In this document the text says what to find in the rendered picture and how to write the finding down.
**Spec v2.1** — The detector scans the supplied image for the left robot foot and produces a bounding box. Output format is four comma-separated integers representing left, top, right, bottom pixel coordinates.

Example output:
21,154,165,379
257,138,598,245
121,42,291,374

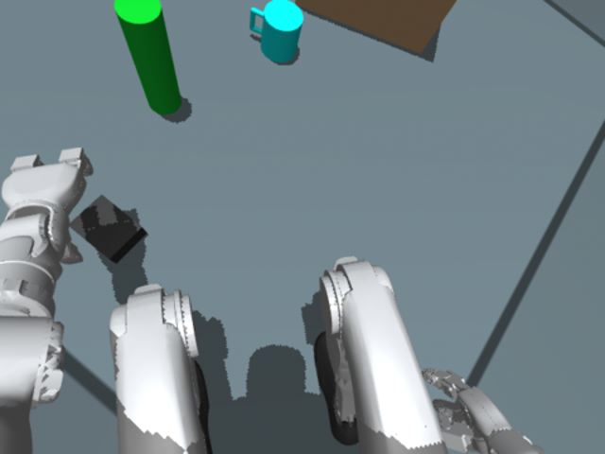
194,360,213,454

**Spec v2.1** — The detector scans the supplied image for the right robot hand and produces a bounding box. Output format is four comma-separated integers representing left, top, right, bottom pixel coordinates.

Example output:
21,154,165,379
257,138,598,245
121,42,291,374
422,369,512,454

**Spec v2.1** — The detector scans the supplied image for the right robot foot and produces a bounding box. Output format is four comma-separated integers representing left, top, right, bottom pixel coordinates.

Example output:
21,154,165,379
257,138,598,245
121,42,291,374
314,331,358,445

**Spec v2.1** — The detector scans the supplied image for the left robot hand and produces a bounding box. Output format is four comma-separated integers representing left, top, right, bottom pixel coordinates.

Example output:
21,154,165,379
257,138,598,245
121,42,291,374
2,148,94,264

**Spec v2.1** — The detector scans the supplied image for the left robot arm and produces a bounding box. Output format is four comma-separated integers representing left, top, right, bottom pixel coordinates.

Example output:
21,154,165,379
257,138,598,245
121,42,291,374
0,200,70,454

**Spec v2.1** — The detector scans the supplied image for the right robot arm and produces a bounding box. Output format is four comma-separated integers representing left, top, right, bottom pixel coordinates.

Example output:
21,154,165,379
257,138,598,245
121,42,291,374
487,429,548,454

